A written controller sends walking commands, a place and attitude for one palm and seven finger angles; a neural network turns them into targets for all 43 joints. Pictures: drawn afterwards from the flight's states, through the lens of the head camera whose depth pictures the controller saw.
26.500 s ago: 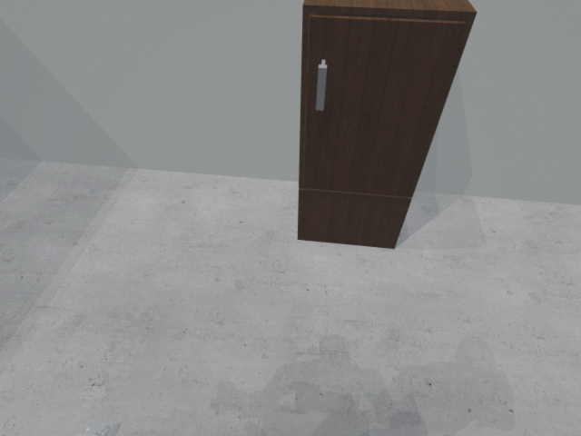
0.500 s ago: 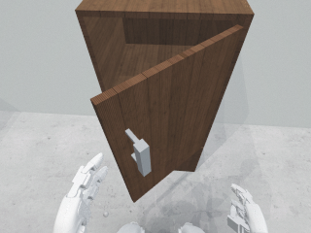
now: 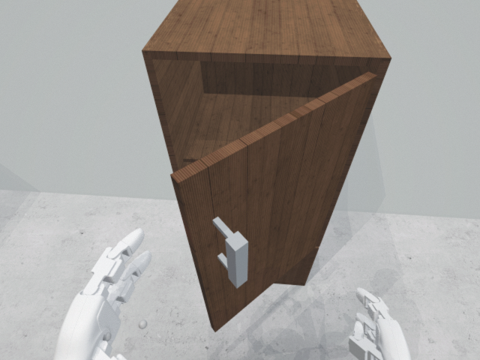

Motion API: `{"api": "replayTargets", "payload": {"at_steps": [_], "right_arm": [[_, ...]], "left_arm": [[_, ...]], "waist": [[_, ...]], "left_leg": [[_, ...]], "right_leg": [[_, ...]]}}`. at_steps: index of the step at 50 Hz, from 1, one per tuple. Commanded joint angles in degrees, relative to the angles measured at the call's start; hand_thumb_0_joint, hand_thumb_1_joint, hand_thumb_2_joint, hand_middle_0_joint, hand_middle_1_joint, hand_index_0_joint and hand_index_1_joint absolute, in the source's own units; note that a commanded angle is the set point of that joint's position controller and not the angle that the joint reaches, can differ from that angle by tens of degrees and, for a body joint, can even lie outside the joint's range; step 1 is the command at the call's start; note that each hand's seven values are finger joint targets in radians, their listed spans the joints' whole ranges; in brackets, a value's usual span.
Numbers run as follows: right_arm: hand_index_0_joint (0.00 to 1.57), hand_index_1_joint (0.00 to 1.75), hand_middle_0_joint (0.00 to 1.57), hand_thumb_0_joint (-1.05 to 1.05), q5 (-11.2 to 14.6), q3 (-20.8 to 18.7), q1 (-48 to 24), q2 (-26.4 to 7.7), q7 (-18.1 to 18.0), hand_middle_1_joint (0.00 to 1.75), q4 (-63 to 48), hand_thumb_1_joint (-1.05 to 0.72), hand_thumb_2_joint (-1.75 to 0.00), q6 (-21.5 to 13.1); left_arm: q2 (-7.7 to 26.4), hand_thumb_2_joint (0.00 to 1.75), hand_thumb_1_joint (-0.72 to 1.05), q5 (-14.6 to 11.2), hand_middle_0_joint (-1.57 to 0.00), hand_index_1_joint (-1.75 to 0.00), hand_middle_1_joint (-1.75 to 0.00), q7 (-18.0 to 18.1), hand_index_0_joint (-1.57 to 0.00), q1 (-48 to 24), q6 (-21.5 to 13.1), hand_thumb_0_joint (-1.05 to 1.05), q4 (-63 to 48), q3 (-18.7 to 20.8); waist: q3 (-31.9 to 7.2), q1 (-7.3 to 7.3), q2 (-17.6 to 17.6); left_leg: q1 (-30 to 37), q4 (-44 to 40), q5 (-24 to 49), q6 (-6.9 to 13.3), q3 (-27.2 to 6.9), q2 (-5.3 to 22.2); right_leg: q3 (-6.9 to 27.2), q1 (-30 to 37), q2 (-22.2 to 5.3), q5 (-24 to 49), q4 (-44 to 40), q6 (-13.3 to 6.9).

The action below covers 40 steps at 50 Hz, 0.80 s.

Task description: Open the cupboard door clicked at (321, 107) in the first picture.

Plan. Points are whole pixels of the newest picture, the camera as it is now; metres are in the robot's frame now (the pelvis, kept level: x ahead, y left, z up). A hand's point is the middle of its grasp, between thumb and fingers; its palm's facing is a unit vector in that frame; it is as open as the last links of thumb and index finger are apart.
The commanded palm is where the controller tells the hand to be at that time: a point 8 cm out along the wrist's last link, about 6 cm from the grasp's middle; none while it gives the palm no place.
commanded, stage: draw the hand back to the body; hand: left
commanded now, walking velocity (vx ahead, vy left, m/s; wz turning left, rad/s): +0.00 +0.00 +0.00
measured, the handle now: (229, 252) +0.28 +0.04 +0.06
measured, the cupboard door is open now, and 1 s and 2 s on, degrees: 44 44 44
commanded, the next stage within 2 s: step back with the hand held close in 1.20 s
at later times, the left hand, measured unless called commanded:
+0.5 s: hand (51, 283) +0.18 +0.23 +0.16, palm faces +0.29 -0.88 -0.37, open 13.0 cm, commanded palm +0.13 +0.27 +0.19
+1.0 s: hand (10, 233) +0.20 +0.26 +0.22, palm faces +0.45 -0.81 -0.38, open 7.8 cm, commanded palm +0.15 +0.29 +0.24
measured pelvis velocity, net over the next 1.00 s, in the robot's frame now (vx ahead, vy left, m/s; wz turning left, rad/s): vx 0.01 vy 0.00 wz -0.01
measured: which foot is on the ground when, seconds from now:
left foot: down 0.00-1.00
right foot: down 0.00-1.00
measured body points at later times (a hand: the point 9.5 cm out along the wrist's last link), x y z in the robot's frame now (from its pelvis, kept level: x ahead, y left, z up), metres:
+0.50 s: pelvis +0.00 +0.02 +0.04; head -0.02 +0.00 +0.49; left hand +0.15 +0.27 +0.18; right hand +0.19 -0.20 -0.02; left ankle -0.01 +0.10 -0.68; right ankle +0.01 -0.10 -0.68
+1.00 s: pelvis +0.01 +0.00 +0.06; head -0.01 -0.02 +0.51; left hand +0.17 +0.30 +0.24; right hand +0.20 -0.23 -0.01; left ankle -0.01 +0.10 -0.68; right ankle +0.01 -0.10 -0.68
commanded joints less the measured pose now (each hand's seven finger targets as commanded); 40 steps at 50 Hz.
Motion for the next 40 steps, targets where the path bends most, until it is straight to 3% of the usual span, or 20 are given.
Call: {"api": "replayTargets", "payload": {"at_steps": [1, 6, 7, 8, 9, 10, 13, 15, 17, 20, 22, 23, 27, 30, 40], "right_arm": [[0.2, 0.3, 0.2, 0.0, -0.04, -2.62, -5.77, -5.77, -0.32, 0.3, -10.0, -0.9, -0.9, -4.66], [0.2, 0.3, 0.2, 0.0, 0.45, -2.41, -6.17, -6.28, -0.31, 0.3, -8.49, -0.9, -0.9, -5.98], [0.2, 0.3, 0.2, 0.0, -0.45, -2.51, -5.47, -5.9, -2.25, 0.3, -9.03, -0.9, -0.9, -4.84], [0.2, 0.3, 0.2, 0.0, -0.77, -1.87, -5.23, -4.9, -2.8, 0.3, -9.19, -0.9, -0.9, -4.48], [0.2, 0.3, 0.2, 0.0, -0.78, -1.81, -5.21, -5.15, -2.88, 0.3, -8.78, -0.9, -0.9, -4.28], [0.2, 0.3, 0.2, 0.0, -0.79, -1.65, -5.04, -5.29, -2.95, 0.3, -8.19, -0.9, -0.9, -4.11], [0.2, 0.3, 0.2, 0.0, -1.12, -1.23, -6.04, -5.47, -3.05, 0.3, -6.98, -0.9, -0.9, -3.6], [0.2, 0.3, 0.2, 0.0, -1.28, -1.14, -6.94, -5.82, -3.56, 0.3, -6.26, -0.9, -0.9, -3.92], [0.2, 0.3, 0.2, 0.0, -1.43, -0.71, -7.35, -5.64, -3.72, 0.3, -5.27, -0.9, -0.9, -4.44], [0.2, 0.3, 0.2, 0.0, -1.5, -0.26, -8.25, -6.18, -3.8, 0.3, -3.58, -0.9, -0.9, -5.52], [0.2, 0.3, 0.2, 0.0, -1.6, -0.07, -8.72, -6.08, -3.66, 0.3, -2.46, -0.9, -0.9, -6.13], [0.2, 0.3, 0.2, 0.0, -1.58, -0.09, -8.74, -6.1, -3.57, 0.3, -1.88, -0.9, -0.9, -6.42], [0.2, 0.3, 0.2, 0.0, -1.89, -0.23, -9.84, -6.49, -3.04, 0.3, 0.25, -0.9, -0.9, -7.6], [0.2, 0.3, 0.2, 0.0, -2.04, -0.62, -10.97, -6.59, -2.75, 0.3, 1.96, -0.9, -0.9, -7.8], [0.2, 0.3, 0.2, 0.0, -2.31, -1.26, -12.82, -6.84, -2.11, 0.3, 5.22, -0.9, -0.9, -7.91]], "left_arm": [[5.96, 0.3, -0.5, -2.03, -0.15, -0.3, -0.3, -0.69, -0.15, 0.05, -4.01, 0.0, -15.71, 5.93], [6.84, 0.37, -0.32, -4.21, -0.16, -0.3, -0.3, -1.71, -0.16, -1.16, -3.22, 0.0, -15.77, 8.95], [16.06, 0.39, -0.29, 4.35, -0.16, -0.3, -0.3, 5.66, -0.16, -0.05, 0.94, 0.0, -17.64, 11.99], [10.54, 0.4, -0.26, 5.05, -0.16, -0.3, -0.3, 8.59, -0.16, 1.6, 3.47, 0.0, -17.98, 9.27], [8.61, 0.42, -0.22, 5.55, -0.16, -0.3, -0.3, 9.79, -0.16, 1.39, 4.87, 0.0, -16.97, 7.81], [7.91, 0.43, -0.18, 6.3, -0.16, -0.3, -0.3, 10.75, -0.16, 0.07, 6.04, 0.0, -16.74, 7.37], [10.54, 0.48, -0.08, 7.35, -0.16, -0.3, -0.3, 13.05, -0.16, -1.56, 7.57, 0.0, -16.15, 9.76], [12.61, 0.51, -0.01, 7.7, -0.17, -0.3, -0.3, 14.1, -0.17, -3.92, 7.8, 0.0, -16.17, 11.74], [12.79, 0.54, 0.06, 7.81, -0.17, -0.3, -0.3, 14.77, -0.17, -5.38, 7.95, 0.0, -15.72, 12.58], [14.65, 0.58, 0.17, 8.04, -0.17, -0.3, -0.3, 15.69, -0.17, -9.87, 7.7, 0.0, -15.77, 14.82], [14.05, 0.62, 0.23, 7.93, -0.18, -0.3, -0.3, 15.86, -0.18, -10.83, 7.63, 0.0, -15.05, 15.01], [14.36, 0.63, 0.27, 7.91, -0.18, -0.3, -0.3, 15.93, -0.18, -11.6, 7.44, 0.0, -14.78, 15.67], [15.06, 0.69, 0.41, 7.76, -0.18, -0.3, -0.3, 15.92, -0.18, -13.6, 6.75, 0.0, -13.5, 17.98], [16.28, 0.74, 0.51, 7.33, -0.19, -0.3, -0.3, 15.81, -0.19, -13.27, 6.64, 0.0, -9.6, 21.31], [20.53, 0.88, 0.87, 6.44, -0.2, -0.3, -0.3, 15.62, -0.2, -21.91, 4.88, 0.0, -9.85, 28.48]], "waist": [[-2.97, 0.24, -1.01], [-2.24, 0.23, 0.08], [-3.9, 3.39, 1.05], [-1.53, 1.87, 0.62], [0.36, 1.21, -0.2], [1.16, 1.28, 1.37], [2.34, 1.36, -0.68], [2.31, 1.6, -2.72], [2.86, 1.54, -2.35], [4.27, 1.73, 0.83], [5.7, 1.64, 2.56], [5.78, 1.71, 2.03], [6.03, 2.24, 1.89], [6.69, 2.87, -1.65], [6.0, 3.11, 2.59]], "left_leg": [[2.9, -11.06, 14.29, 0.04, -1.38, -0.09], [5.44, -12.86, 17.03, -0.47, -2.03, 0.22], [5.46, -16.05, 17.97, -0.44, -1.68, 1.7], [6.43, -16.52, 18.27, -0.54, -1.49, 1.22], [6.54, -17.02, 17.77, -0.73, -1.79, 1.54], [7.64, -17.8, 19.96, -0.77, -2.24, 1.8], [9.8, -19.88, 20.01, -0.63, -2.34, 2.07], [11.55, -21.49, 19.17, -0.33, -2.38, 2.07], [13.23, -23.33, 18.15, -0.35, -2.33, 2.1], [14.98, -26.24, 15.99, -0.53, -2.98, 2.08], [16.42, -28.1, 15.62, -0.78, -3.28, 2.12], [17.19, -28.82, 15.79, -0.84, -3.5, 2.2], [19.82, -31.74, 20.09, -1.46, -3.84, 2.52], [20.72, -32.89, 23.26, -1.33, -2.89, 2.42], [26.32, -35.67, 27.31, -0.88, -0.72, 1.88]], "right_leg": [[1.58, 7.88, 0.12, 11.7, -10.51, 0.35], [0.46, 9.12, 0.61, 14.41, -11.31, 0.24], [3.98, 12.83, -1.18, 14.02, -13.72, -0.6], [3.45, 12.57, -1.35, 14.28, -14.91, -0.45], [2.96, 11.84, -1.44, 13.5, -15.4, -0.22], [2.59, 12.43, -1.46, 14.47, -15.71, -0.3], [2.07, 14.61, -1.41, 14.17, -17.81, -0.04], [2.14, 16.37, -1.49, 14.02, -19.49, -0.06], [2.14, 17.62, -1.6, 13.25, -20.76, 0.06], [2.23, 19.53, -1.67, 11.62, -22.91, -0.24], [2.31, 20.24, -1.61, 11.59, -24.06, -0.21], [2.23, 20.79, -1.54, 11.68, -24.59, -0.19], [2.01, 24.48, -1.4, 14.8, -26.1, -0.23], [1.92, 27.38, -1.34, 17.83, -27.86, -0.33], [3.09, 31.85, -1.51, 22.84, -32.58, -0.33]]}}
